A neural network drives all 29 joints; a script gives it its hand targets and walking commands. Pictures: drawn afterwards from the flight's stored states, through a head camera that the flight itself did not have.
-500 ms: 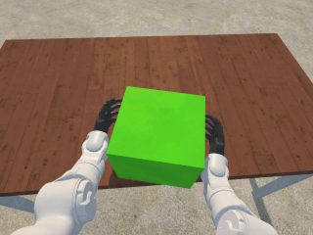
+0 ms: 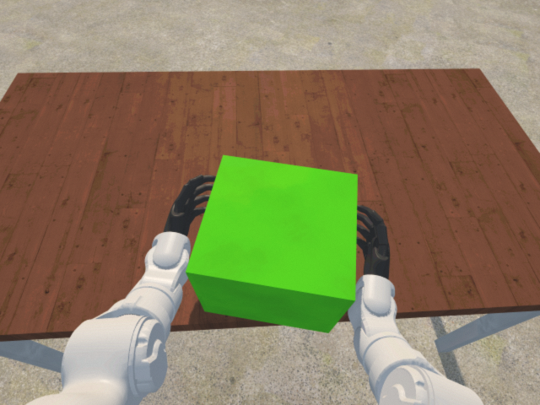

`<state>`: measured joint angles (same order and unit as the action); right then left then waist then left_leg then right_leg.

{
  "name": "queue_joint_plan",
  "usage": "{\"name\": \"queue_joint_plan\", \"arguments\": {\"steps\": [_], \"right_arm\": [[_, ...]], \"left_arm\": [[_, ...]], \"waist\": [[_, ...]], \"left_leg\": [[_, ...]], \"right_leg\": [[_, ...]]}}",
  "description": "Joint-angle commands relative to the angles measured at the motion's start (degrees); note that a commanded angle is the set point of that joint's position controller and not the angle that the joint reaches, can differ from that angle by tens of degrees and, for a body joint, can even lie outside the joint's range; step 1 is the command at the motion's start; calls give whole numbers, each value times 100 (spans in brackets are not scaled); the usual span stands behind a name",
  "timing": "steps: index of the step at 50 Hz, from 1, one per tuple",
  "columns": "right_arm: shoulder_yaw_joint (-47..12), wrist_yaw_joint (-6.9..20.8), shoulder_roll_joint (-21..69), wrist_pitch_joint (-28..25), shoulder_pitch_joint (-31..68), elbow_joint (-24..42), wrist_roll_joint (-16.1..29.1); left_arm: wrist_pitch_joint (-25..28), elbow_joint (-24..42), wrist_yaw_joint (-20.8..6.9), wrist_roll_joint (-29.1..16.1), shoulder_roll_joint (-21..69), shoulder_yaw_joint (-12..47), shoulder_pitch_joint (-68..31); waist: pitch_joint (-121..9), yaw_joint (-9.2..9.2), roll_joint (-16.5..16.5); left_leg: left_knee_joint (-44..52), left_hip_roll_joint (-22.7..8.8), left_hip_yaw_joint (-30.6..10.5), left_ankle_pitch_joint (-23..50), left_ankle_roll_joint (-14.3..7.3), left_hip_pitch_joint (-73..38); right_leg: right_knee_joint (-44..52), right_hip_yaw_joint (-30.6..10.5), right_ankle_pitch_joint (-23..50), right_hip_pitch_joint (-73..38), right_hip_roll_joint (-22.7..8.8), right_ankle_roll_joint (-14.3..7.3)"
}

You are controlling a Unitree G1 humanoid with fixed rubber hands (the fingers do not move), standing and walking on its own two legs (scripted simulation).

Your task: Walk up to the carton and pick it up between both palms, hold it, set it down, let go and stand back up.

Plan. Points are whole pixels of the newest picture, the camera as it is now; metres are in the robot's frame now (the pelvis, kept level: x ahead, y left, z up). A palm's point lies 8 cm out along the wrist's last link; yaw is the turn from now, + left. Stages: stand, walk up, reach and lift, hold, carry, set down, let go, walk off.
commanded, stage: reach and lift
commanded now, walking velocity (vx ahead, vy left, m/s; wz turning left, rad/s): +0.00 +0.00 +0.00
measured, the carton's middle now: (277, 246) +0.38 -0.01 -0.03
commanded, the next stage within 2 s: none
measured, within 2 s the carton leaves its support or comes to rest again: leaves its support in 0.68 s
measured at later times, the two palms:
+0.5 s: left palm (178, 230) +0.40 +0.14 +0.01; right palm (374, 263) +0.34 -0.16 -0.01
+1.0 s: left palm (175, 195) +0.39 +0.12 +0.11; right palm (406, 231) +0.34 -0.18 +0.09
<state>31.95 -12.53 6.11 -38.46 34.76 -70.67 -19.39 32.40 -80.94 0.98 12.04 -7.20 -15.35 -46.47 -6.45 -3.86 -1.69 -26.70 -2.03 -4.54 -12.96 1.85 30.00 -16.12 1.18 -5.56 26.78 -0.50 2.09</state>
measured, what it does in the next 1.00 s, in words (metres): stands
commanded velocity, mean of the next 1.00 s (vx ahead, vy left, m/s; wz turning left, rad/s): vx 0.00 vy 0.00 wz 0.00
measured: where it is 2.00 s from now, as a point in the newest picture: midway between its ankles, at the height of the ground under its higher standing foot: outside the picture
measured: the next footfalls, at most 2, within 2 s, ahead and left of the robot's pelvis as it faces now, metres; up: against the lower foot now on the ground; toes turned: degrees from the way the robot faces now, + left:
none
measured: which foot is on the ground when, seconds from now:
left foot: down 0.00-1.00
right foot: down 0.00-1.00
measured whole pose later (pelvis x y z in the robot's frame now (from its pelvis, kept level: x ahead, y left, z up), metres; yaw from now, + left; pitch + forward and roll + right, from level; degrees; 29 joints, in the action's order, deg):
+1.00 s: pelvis -0.01 +0.01 +0.00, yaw +0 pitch +6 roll -2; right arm 2.6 -14.4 -2.1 -4.4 28.2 -41.2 6.5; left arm 5.3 -53.0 7.0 -2.5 -6.4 -0.5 -37.7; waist -8.5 -5.1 -2.7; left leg -25.1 -0.8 -3.3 -13.4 0.7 18.2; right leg -17.6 0.1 -7.3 16.7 -1.9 3.1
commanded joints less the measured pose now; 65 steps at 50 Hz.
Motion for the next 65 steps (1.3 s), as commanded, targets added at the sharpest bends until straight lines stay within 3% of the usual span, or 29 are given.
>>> {"name": "queue_joint_plan", "arguments": {"steps": [1,6,8,10,14,15,16,22,25,26,27,30,32,33,34,35,40,41,42,44,45,47,49,51,55,58,59,64,65], "right_arm": [[-2316,995,3069,-652,3041,-7,-775],[-2174,925,2866,-678,3011,-83,-782],[-2352,929,2902,-698,3209,199,-684],[-2378,886,2895,-602,3076,176,-619],[-2424,834,2944,-451,3274,138,-601],[-2454,792,3016,-441,3192,227,-679],[-2495,807,3023,-424,3309,169,-717],[-3146,779,3370,-125,3096,488,-76],[-3520,793,3436,128,3249,1082,265],[-3829,796,3511,222,3315,1297,448],[-3623,780,3451,282,3386,1419,406],[-4350,859,3730,608,3398,2082,914],[-4766,832,3857,902,3384,2661,1156],[-5022,832,3945,1057,3458,3147,1372],[-5163,832,3965,1248,3366,3281,1620],[-5481,827,3989,1344,3215,3784,1845],[-5960,756,3903,2291,3504,4730,2160],[-5928,723,3801,2465,3529,4897,2210],[-6132,788,3818,2639,3763,5122,2408],[-5889,757,3558,3000,3793,4937,2259],[-5934,784,3560,3203,3934,5036,2352],[-5458,801,3221,3450,3925,4652,2420],[-5306,811,3089,3644,4098,4673,2375],[-5326,804,3232,3799,4024,4689,2477],[-4737,869,3228,3855,4407,4319,2290],[-5064,880,3516,3808,4307,4590,2526],[-4801,902,3401,3896,4147,4187,2418],[-4535,914,3319,3943,4208,4114,2273],[-4798,976,3349,3881,4396,4404,2399]], "left_arm": [[636,779,-634,625,3830,1340,-2665],[675,767,-607,493,3790,1432,-2709],[704,777,-605,478,3712,1391,-2822],[643,824,-606,317,3762,1585,-2732],[605,940,-638,166,3729,1708,-3143],[608,1034,-631,97,3803,1870,-3015],[640,952,-638,100,3726,1786,-3210],[422,1344,-623,-200,4240,2316,-2953],[267,1556,-588,-482,4437,2622,-3208],[244,1690,-578,-555,4306,2650,-3119],[183,1833,-557,-592,4471,2801,-3291],[7,2453,-404,-831,4992,3207,-3023],[-40,2928,-372,-1089,5018,3496,-3159],[-180,2833,-372,-1139,5081,3620,-2824],[-264,3419,-333,-1267,5131,3799,-3021],[-364,3817,-321,-1294,5211,3893,-2774],[-933,4969,-322,-1428,5100,4050,-3486],[-1126,5181,-327,-1423,5220,4170,-3419],[-1296,5267,-289,-1370,5312,4062,-3442],[-1750,4840,-323,-1233,5110,3739,-3091],[-2011,4846,-344,-1135,4982,3446,-2815],[-2463,5053,-392,-952,5030,3183,-3284],[-2863,4755,-451,-799,4961,2786,-2944],[-3152,4623,-506,-863,4838,2810,-2905],[-3360,4587,-641,-962,4876,2726,-3439],[-3340,5551,-598,-1052,5160,3137,-3716],[-3378,5453,-608,-1004,5040,3021,-3869],[-3664,5396,-713,-726,4891,2741,-3652],[-3711,5696,-667,-781,5024,2831,-3588]], "waist": [[-3507,-108,-461],[-3551,-235,-313],[-3560,-45,-300],[-3510,-224,-313],[-3539,-223,-202],[-3623,-349,-148],[-3742,-173,-168],[-4274,-273,-373],[-4406,-419,-448],[-4347,-217,-419],[-4518,-445,-484],[-4794,-297,-613],[-4983,-422,-484],[-4964,-265,-434],[-4762,-381,-524],[-4729,-225,-565],[-4169,-295,-206],[-3711,-462,-270],[-3826,-255,-378],[-3248,-185,-25],[-3039,69,100],[-2553,-132,-165],[-2299,91,36],[-2150,26,331],[-2441,-148,211],[-2810,-135,-263],[-2596,-299,-428],[-2249,-268,-408],[-2487,-76,-441]], "left_leg": [[-188,212,664,3549,479,-1805],[-42,212,615,3051,425,-1842],[0,237,700,2580,350,-1574],[84,284,626,2382,315,-1592],[143,337,691,1932,277,-1391],[130,321,632,1888,282,-1363],[75,346,640,1996,262,-1211],[-112,404,466,2573,361,-1237],[-227,404,342,2847,383,-1521],[-298,449,361,2915,352,-1473],[-263,440,300,2711,382,-1525],[-382,409,139,3350,465,-1847],[-489,439,32,3549,435,-1915],[-505,487,-6,3327,395,-1784],[-556,520,-17,3513,431,-1829],[-581,483,-50,3861,482,-2073],[-270,555,-56,2827,335,-1751],[-166,573,-64,2650,370,-1885],[-71,542,-74,2612,341,-2122],[196,530,22,2259,234,-2098],[281,501,95,2298,150,-2155],[441,426,111,2154,247,-2625],[539,395,213,2104,171,-2675],[650,387,243,1943,101,-2717],[718,473,393,1627,143,-2553],[449,510,322,2547,334,-3024],[508,498,316,2402,368,-3040],[769,572,399,1653,271,-2679],[690,534,380,2098,329,-2893]], "right_leg": [[-388,547,2690,-1694,286,-262],[-275,596,2258,-1612,350,-294],[-276,520,1959,-1472,337,-288],[-213,504,1956,-1512,334,-267],[-107,430,1496,-1507,286,-246],[-186,427,1615,-1521,302,-213],[-297,331,1751,-1523,273,-204],[-527,252,2684,-1742,327,-140],[-477,282,2771,-1708,391,-147],[-549,151,2909,-1887,330,-125],[-506,227,2565,-1663,373,-134],[-623,228,2865,-1641,470,-158],[-718,199,3202,-1850,459,-105],[-746,78,3055,-2005,453,-78],[-801,74,3275,-2149,438,-50],[-842,97,3411,-2201,483,-47],[-691,-52,2730,-2389,383,19],[-597,-52,2467,-2219,386,27],[-525,-40,2269,-2109,371,-15],[-305,-44,1862,-2246,344,31],[-314,-86,1800,-2427,317,40],[-148,87,1136,-2176,389,-32],[-71,65,958,-2388,401,-92],[-8,40,956,-2533,410,-84],[88,130,811,-2566,402,-91],[15,142,1500,-2667,412,-113],[66,151,1320,-2547,390,-123],[155,166,889,-2770,284,-90],[87,248,1101,-2877,363,-93]]}}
